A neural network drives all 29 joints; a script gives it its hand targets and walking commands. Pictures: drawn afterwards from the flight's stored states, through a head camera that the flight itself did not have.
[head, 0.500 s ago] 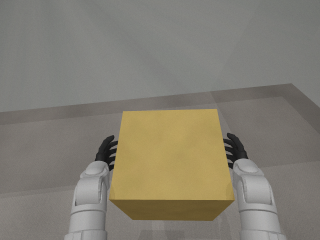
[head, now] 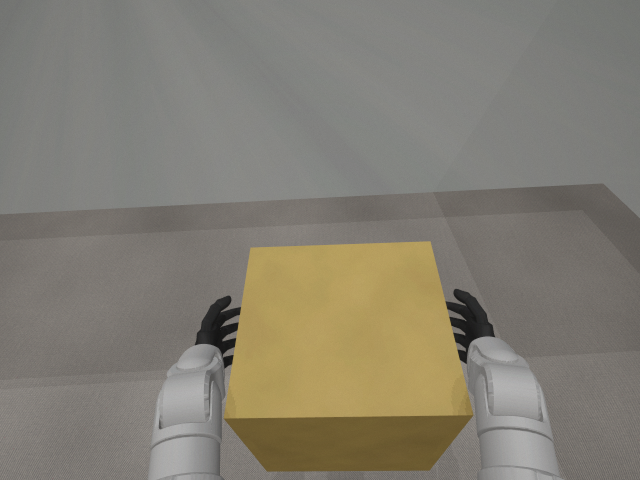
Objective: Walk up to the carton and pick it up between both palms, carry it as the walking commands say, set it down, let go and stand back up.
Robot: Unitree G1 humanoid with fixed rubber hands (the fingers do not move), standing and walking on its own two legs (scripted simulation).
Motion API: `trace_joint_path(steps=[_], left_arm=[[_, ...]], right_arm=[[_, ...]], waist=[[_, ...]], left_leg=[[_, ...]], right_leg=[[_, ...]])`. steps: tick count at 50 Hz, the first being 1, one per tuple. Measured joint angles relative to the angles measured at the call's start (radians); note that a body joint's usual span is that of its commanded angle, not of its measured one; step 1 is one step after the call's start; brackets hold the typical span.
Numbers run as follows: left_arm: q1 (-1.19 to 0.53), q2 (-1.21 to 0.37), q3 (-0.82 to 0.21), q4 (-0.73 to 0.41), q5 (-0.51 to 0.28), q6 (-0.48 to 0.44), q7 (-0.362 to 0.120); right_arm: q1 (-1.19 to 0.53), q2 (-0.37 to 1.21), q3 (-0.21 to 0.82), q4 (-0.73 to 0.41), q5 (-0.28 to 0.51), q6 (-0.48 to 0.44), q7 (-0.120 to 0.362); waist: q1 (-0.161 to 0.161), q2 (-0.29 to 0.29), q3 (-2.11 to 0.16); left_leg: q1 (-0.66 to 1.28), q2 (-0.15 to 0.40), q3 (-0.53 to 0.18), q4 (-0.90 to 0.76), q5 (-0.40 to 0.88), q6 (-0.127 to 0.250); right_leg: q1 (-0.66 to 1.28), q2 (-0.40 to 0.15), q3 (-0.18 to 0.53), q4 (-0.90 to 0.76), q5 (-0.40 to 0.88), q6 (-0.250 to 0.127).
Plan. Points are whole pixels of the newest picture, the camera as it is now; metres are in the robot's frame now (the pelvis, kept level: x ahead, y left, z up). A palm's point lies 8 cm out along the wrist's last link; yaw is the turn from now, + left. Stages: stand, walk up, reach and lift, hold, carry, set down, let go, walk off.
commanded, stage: hold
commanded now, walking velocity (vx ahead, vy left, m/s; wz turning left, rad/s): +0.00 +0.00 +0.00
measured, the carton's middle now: (343, 363) +0.31 +0.00 -0.04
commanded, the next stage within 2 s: set down in 0.02 s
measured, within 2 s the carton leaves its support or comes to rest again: neither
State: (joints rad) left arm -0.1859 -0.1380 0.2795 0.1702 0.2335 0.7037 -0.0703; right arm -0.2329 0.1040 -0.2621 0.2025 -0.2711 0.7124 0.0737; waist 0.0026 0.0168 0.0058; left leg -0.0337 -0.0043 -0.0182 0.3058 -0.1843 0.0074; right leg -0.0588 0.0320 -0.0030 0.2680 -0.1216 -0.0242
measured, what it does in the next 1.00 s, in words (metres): lowers itself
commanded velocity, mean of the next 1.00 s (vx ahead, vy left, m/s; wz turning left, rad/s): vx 0.00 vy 0.00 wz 0.00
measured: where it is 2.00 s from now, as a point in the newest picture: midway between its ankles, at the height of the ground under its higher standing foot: outside the picture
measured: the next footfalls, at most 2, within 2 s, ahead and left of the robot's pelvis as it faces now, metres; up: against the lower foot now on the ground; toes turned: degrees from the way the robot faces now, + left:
none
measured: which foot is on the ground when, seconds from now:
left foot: down 0.00-1.00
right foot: down 0.00-1.00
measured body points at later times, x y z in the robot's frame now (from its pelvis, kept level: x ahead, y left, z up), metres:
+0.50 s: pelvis +0.00 +0.00 -0.01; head +0.04 +0.01 +0.44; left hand +0.30 +0.18 -0.03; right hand +0.31 -0.16 -0.03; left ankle -0.01 +0.12 -0.75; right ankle +0.02 -0.10 -0.75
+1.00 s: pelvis -0.04 +0.01 -0.06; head +0.12 +0.01 +0.36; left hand +0.33 +0.18 -0.12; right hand +0.34 -0.16 -0.11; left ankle +0.00 +0.11 -0.75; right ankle +0.02 -0.10 -0.75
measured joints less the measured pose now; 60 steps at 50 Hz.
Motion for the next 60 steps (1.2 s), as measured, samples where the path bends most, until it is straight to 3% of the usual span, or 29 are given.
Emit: trace_joint_path(steps=[5,9,15,21,28,38,46,53,60], left_arm=[[0.057,0.008,-0.036,-0.050,-0.023,0.005,0.001],[0.029,0.006,-0.004,-0.026,-0.015,-0.034,-0.028],[-0.059,0.010,0.070,0.076,0.030,-0.099,-0.059],[-0.097,0.015,0.094,0.152,0.060,-0.136,-0.060],[-0.061,-0.011,0.079,0.156,0.032,-0.227,-0.029],[-0.160,-0.019,0.134,0.234,0.051,-0.313,-0.025],[-0.235,-0.013,0.150,0.253,0.026,-0.372,-0.005],[-0.322,0.024,0.166,0.254,0.011,-0.373,-0.009],[-0.395,0.019,0.218,0.289,0.040,-0.350,-0.033]], right_arm=[[0.085,0.007,0.028,-0.067,0.031,-0.008,-0.016],[0.082,0.029,0.024,-0.093,0.018,-0.024,-0.036],[-0.034,0.048,-0.023,0.007,-0.029,-0.058,-0.039],[-0.068,0.057,-0.078,0.120,-0.047,-0.135,-0.030],[-0.024,0.030,-0.069,0.128,-0.010,-0.235,-0.022],[-0.121,0.012,-0.115,0.203,-0.034,-0.317,-0.009],[-0.224,-0.020,-0.126,0.229,-0.006,-0.353,-0.007],[-0.320,-0.003,-0.170,0.253,-0.016,-0.381,-0.012],[-0.368,0.000,-0.206,0.250,-0.042,-0.348,-0.007]], waist=[[-0.002,0.026,0.025],[0.003,0.034,0.044],[0.000,-0.001,0.073],[-0.003,-0.020,0.074],[-0.003,0.003,-0.005],[-0.013,0.015,-0.005],[0.004,0.004,-0.015],[0.005,-0.001,-0.064],[0.003,0.008,-0.117]], left_leg=[[0.008,0.002,0.002,-0.021,0.007,0.000],[-0.011,-0.002,-0.003,0.010,-0.005,0.004],[-0.069,-0.004,-0.017,0.092,-0.037,0.000],[-0.156,-0.004,-0.020,0.152,-0.062,-0.003],[-0.290,-0.016,0.000,0.188,-0.072,0.010],[-0.503,-0.030,0.014,0.300,-0.087,0.022],[-0.733,-0.030,0.019,0.418,-0.099,0.020],[-0.933,-0.024,0.018,0.538,-0.121,0.015],[-1.079,-0.027,0.014,0.632,-0.140,0.013]], right_leg=[[0.007,0.002,0.002,-0.019,0.007,0.000],[-0.015,-0.002,-0.003,0.021,-0.012,0.001],[-0.068,-0.004,-0.018,0.104,-0.050,-0.004],[-0.149,-0.003,-0.021,0.150,-0.068,-0.004],[-0.292,-0.013,-0.002,0.194,-0.076,0.010],[-0.510,-0.027,0.010,0.313,-0.094,0.021],[-0.739,-0.026,0.012,0.427,-0.101,0.021],[-0.936,-0.019,0.008,0.539,-0.118,0.015],[-1.083,-0.021,0.002,0.634,-0.139,0.012]])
